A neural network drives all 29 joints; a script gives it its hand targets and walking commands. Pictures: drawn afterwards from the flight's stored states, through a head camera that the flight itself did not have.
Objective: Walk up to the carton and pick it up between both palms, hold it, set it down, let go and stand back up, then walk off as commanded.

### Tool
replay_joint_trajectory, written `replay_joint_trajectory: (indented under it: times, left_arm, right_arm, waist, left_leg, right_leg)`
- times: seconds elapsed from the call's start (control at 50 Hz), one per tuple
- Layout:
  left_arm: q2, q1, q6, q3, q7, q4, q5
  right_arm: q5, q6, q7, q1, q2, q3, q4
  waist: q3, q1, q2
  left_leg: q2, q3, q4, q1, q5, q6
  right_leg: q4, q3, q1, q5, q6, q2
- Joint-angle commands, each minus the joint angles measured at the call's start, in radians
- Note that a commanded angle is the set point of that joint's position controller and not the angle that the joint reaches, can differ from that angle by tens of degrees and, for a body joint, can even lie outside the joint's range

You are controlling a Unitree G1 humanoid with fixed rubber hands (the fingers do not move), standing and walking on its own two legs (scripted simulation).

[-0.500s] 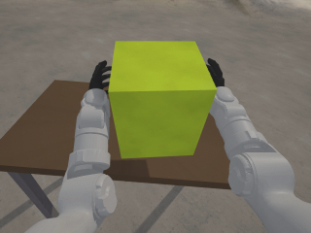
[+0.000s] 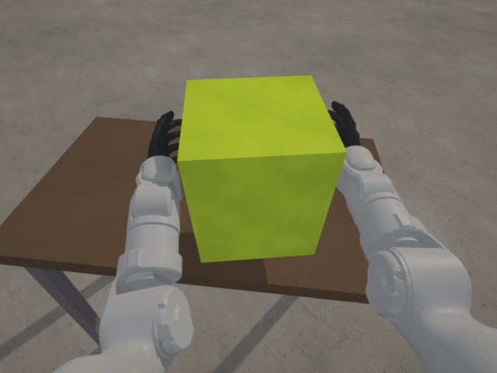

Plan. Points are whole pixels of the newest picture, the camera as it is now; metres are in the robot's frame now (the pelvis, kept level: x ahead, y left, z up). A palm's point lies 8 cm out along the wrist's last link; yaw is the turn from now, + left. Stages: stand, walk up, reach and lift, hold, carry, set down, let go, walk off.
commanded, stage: set down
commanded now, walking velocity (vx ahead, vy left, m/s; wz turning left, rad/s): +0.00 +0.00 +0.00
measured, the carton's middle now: (254, 172) +0.42 +0.05 +0.13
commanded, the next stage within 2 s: none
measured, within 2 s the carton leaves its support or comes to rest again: rests again in 1.16 s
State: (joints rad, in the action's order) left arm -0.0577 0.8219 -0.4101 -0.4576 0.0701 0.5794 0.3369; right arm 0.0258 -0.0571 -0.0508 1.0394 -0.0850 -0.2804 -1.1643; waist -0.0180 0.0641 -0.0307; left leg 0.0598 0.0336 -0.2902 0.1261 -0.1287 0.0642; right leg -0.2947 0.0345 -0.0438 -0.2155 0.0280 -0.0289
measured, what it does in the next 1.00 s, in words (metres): stands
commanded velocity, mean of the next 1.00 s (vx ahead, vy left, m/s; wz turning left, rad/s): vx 0.00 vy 0.00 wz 0.00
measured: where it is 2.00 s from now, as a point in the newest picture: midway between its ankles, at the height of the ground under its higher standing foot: outside the picture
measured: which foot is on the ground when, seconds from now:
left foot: down 0.00-1.00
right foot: down 0.00-1.00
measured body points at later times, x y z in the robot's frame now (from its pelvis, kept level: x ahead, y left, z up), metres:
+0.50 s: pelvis +0.00 +0.00 +0.00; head +0.01 +0.00 +0.45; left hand +0.41 +0.19 +0.14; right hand +0.46 -0.10 +0.15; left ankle +0.02 +0.16 -0.75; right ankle -0.03 -0.09 -0.75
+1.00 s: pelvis +0.00 +0.00 +0.00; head +0.03 +0.00 +0.45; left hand +0.41 +0.20 +0.11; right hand +0.47 -0.10 +0.13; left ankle +0.02 +0.16 -0.75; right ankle -0.03 -0.09 -0.75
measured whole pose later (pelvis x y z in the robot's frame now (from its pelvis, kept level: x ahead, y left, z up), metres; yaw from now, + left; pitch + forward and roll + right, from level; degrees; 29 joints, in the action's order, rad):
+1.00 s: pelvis +0.00 +0.00 +0.00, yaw -2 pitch +9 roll +0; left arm -0.15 0.79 -0.22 -0.56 0.11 0.65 0.36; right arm 0.26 0.05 0.04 1.02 -0.08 -0.49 -1.19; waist -0.10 0.13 -0.02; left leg 0.07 0.01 -0.27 0.33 -0.10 0.07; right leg -0.31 0.01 -0.27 -0.19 0.03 -0.04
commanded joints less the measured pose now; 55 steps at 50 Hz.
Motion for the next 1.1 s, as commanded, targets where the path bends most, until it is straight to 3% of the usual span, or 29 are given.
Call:
replay_joint_trajectory:
  times: [0.0,0.04,0.08,0.1,0.12,0.14,0.18,0.26,0.3,0.38,0.42,0.44,0.46,0.5,0.58,0.6,0.66,0.7,0.74,0.84,0.88,0.9,0.94,0.96,0.98,1.0,1.04,1.06,1.08]
  left_arm:
    - [-0.437,0.705,0.078,0.314,-0.109,-0.121,-0.080]
    - [-0.472,0.758,0.115,0.352,-0.081,-0.190,-0.093]
    - [-0.494,0.737,0.119,0.370,-0.070,-0.158,-0.083]
    - [-0.474,0.697,0.128,0.388,-0.065,-0.189,-0.086]
    - [-0.444,0.672,0.112,0.329,-0.070,-0.088,-0.066]
    - [-0.449,0.623,0.097,0.324,-0.072,-0.082,-0.058]
    - [-0.429,0.609,0.097,0.259,-0.078,-0.066,-0.033]
    - [-0.480,0.649,0.127,0.320,-0.072,-0.107,-0.084]
    - [-0.459,0.652,0.141,0.294,-0.068,-0.091,-0.063]
    - [-0.437,0.597,0.119,0.233,-0.072,-0.034,-0.021]
    - [-0.453,0.647,0.136,0.247,-0.067,-0.059,-0.032]
    - [-0.462,0.666,0.154,0.268,-0.064,-0.093,-0.049]
    - [-0.473,0.671,0.164,0.261,-0.064,-0.067,-0.053]
    - [-0.458,0.645,0.186,0.242,-0.045,-0.081,-0.035]
    - [-0.495,0.660,0.184,0.262,-0.033,-0.063,-0.034]
    - [-0.493,0.656,0.186,0.263,-0.027,-0.068,-0.029]
    - [-0.457,0.655,0.198,0.231,-0.033,-0.061,-0.022]
    - [-0.450,0.671,0.211,0.213,-0.033,-0.054,-0.031]
    - [-0.446,0.644,0.205,0.181,-0.025,-0.021,-0.003]
    - [-0.436,0.697,0.225,0.180,-0.032,-0.038,-0.014]
    - [-0.467,0.663,0.230,0.201,-0.029,-0.024,-0.022]
    - [-0.460,0.635,0.235,0.195,-0.029,-0.017,-0.020]
    - [-0.446,0.612,0.232,0.172,-0.034,0.015,0.005]
    - [-0.470,0.597,0.243,0.184,-0.028,-0.045,0.015]
    - [-0.471,0.617,0.255,0.191,-0.027,-0.051,0.003]
    - [-0.489,0.635,0.265,0.201,-0.022,-0.080,0.009]
    - [-0.493,0.571,0.271,0.200,-0.023,-0.016,0.008]
    - [-0.475,0.584,0.268,0.212,-0.022,-0.036,0.001]
    - [-0.486,0.586,0.270,0.195,-0.021,-0.030,0.009]
  right_arm:
    - [0.011,0.078,0.153,0.632,0.471,0.138,0.197]
    - [0.013,0.116,0.156,0.648,0.507,0.179,0.234]
    - [0.030,0.119,0.157,0.603,0.474,0.122,0.183]
    - [0.026,0.126,0.154,0.588,0.483,0.172,0.217]
    - [0.049,0.106,0.161,0.593,0.458,0.129,0.165]
    - [0.045,0.098,0.164,0.604,0.437,0.109,0.157]
    - [0.053,0.096,0.169,0.618,0.461,0.110,0.161]
    - [0.061,0.132,0.163,0.606,0.476,0.158,0.213]
    - [0.067,0.126,0.172,0.597,0.487,0.143,0.180]
    - [0.094,0.104,0.188,0.581,0.432,0.074,0.121]
    - [0.106,0.118,0.189,0.572,0.449,0.075,0.098]
    - [0.104,0.137,0.187,0.592,0.497,0.119,0.156]
    - [0.131,0.151,0.184,0.619,0.477,0.087,0.174]
    - [0.122,0.148,0.199,0.560,0.480,0.096,0.122]
    - [0.166,0.152,0.219,0.565,0.435,0.000,0.073]
    - [0.161,0.161,0.219,0.579,0.446,0.022,0.097]
    - [0.175,0.165,0.211,0.593,0.455,0.029,0.088]
    - [0.189,0.159,0.214,0.577,0.461,0.015,0.059]
    - [0.200,0.155,0.224,0.608,0.457,-0.004,0.103]
    - [0.242,0.140,0.225,0.556,0.467,-0.037,0.037]
    - [0.255,0.158,0.228,0.559,0.464,-0.052,0.065]
    - [0.251,0.160,0.230,0.558,0.461,-0.047,0.065]
    - [0.250,0.154,0.235,0.515,0.448,-0.053,0.021]
    - [0.230,0.160,0.239,0.491,0.489,-0.014,0.032]
    - [0.238,0.174,0.231,0.504,0.496,-0.004,0.039]
    - [0.234,0.192,0.231,0.498,0.493,-0.009,0.036]
    - [0.232,0.218,0.223,0.556,0.486,0.019,0.115]
    - [0.252,0.205,0.220,0.500,0.451,-0.020,0.039]
    - [0.234,0.201,0.222,0.510,0.487,0.004,0.041]
  waist:
    - [-0.548,0.000,0.047]
    - [-0.731,0.004,0.048]
    - [-0.693,-0.027,0.104]
    - [-0.702,0.008,0.099]
    - [-0.595,0.005,0.068]
    - [-0.575,0.016,0.084]
    - [-0.516,0.061,0.018]
    - [-0.632,0.021,-0.014]
    - [-0.666,0.032,0.003]
    - [-0.492,0.049,0.007]
    - [-0.547,0.059,0.025]
    - [-0.632,0.068,0.008]
    - [-0.671,0.041,-0.022]
    - [-0.676,0.078,0.013]
    - [-0.642,0.046,0.042]
    - [-0.694,0.080,0.057]
    - [-0.675,0.069,0.003]
    - [-0.654,0.070,-0.020]
    - [-0.636,0.105,0.002]
    - [-0.648,0.064,-0.029]
    - [-0.716,0.054,-0.023]
    - [-0.700,0.077,-0.021]
    - [-0.705,0.059,-0.015]
    - [-0.735,0.086,0.019]
    - [-0.739,0.086,-0.004]
    - [-0.753,0.084,0.033]
    - [-0.755,0.100,0.006]
    - [-0.696,0.068,0.024]
    - [-0.692,0.104,0.012]
  left_leg:
    - [-0.073,-0.126,-0.051,-0.214,0.399,-0.009]
    - [-0.068,-0.127,-0.095,-0.258,0.518,0.002]
    - [-0.060,-0.120,-0.114,-0.295,0.578,0.025]
    - [-0.055,-0.127,-0.126,-0.306,0.619,0.022]
    - [-0.056,-0.124,-0.111,-0.292,0.555,0.010]
    - [-0.057,-0.133,-0.086,-0.283,0.504,0.006]
    - [-0.058,-0.141,-0.072,-0.209,0.413,-0.016]
    - [-0.062,-0.128,-0.079,-0.186,0.483,-0.014]
    - [-0.063,-0.134,-0.088,-0.195,0.488,-0.012]
    - [-0.053,-0.142,-0.044,-0.196,0.410,-0.014]
    - [-0.049,-0.147,-0.056,-0.161,0.421,-0.012]
    - [-0.053,-0.143,-0.069,-0.186,0.473,-0.011]
    - [-0.057,-0.152,-0.073,-0.170,0.473,-0.012]
    - [-0.052,-0.154,-0.080,-0.175,0.484,-0.011]
    - [-0.035,-0.142,-0.081,-0.243,0.497,0.007]
    - [-0.029,-0.148,-0.083,-0.261,0.506,0.001]
    - [-0.057,-0.165,-0.083,-0.166,0.497,-0.012]
    - [-0.053,-0.163,-0.058,-0.129,0.429,-0.024]
    - [-0.044,-0.159,-0.047,-0.133,0.378,-0.025]
    - [-0.049,-0.170,-0.031,-0.096,0.341,-0.036]
    - [-0.050,-0.158,-0.053,-0.113,0.393,-0.025]
    - [-0.045,-0.162,-0.048,-0.125,0.420,-0.025]
    - [-0.049,-0.158,-0.059,-0.125,0.440,-0.025]
    - [-0.049,-0.170,-0.081,-0.116,0.501,-0.015]
    - [-0.049,-0.170,-0.079,-0.114,0.508,-0.015]
    - [-0.047,-0.171,-0.090,-0.132,0.552,-0.007]
    - [-0.054,-0.169,-0.101,-0.115,0.569,-0.008]
    - [-0.050,-0.179,-0.092,-0.098,0.544,-0.007]
    - [-0.050,-0.183,-0.095,-0.108,0.549,-0.006]
  right_leg:
    - [-0.005,0.059,0.048,0.418,-0.087,-0.008]
    - [-0.024,0.065,0.020,0.507,-0.085,-0.016]
    - [-0.009,0.076,-0.028,0.448,-0.065,-0.023]
    - [-0.010,0.077,-0.026,0.477,-0.056,-0.026]
    - [0.007,0.076,-0.055,0.418,-0.067,-0.020]
    - [0.027,0.070,-0.052,0.358,-0.061,-0.019]
    - [0.009,0.060,-0.010,0.375,-0.070,-0.003]
    - [-0.028,0.072,0.039,0.554,-0.077,-0.008]
    - [-0.037,0.064,0.010,0.581,-0.085,-0.006]
    - [0.001,0.068,-0.017,0.381,-0.075,-0.010]
    - [-0.007,0.066,-0.049,0.379,-0.066,-0.008]
    - [-0.019,0.069,-0.031,0.479,-0.071,-0.007]
    - [-0.023,0.064,0.002,0.516,-0.075,-0.004]
    - [-0.031,0.063,-0.010,0.496,-0.073,-0.009]
    - [0.016,0.086,-0.137,0.308,-0.049,-0.025]
    - [0.021,0.078,-0.166,0.324,-0.042,-0.023]
    - [-0.015,0.064,-0.044,0.457,-0.068,-0.005]
    - [-0.022,0.058,-0.032,0.437,-0.075,-0.006]
    - [-0.003,0.065,-0.077,0.309,-0.065,-0.005]
    - [-0.018,0.066,-0.050,0.363,-0.082,0.000]
    - [-0.015,0.067,-0.059,0.377,-0.070,-0.005]
    - [-0.007,0.069,-0.087,0.385,-0.071,-0.005]
    - [-0.016,0.057,-0.054,0.439,-0.079,0.003]
    - [-0.046,0.064,-0.045,0.501,-0.071,-0.004]
    - [-0.047,0.060,-0.042,0.538,-0.079,-0.002]
    - [-0.051,0.065,-0.051,0.550,-0.074,-0.005]
    - [-0.050,0.058,-0.061,0.560,-0.068,-0.008]
    - [-0.052,0.065,-0.056,0.553,-0.063,-0.009]
    - [-0.051,0.062,-0.051,0.528,-0.068,-0.011]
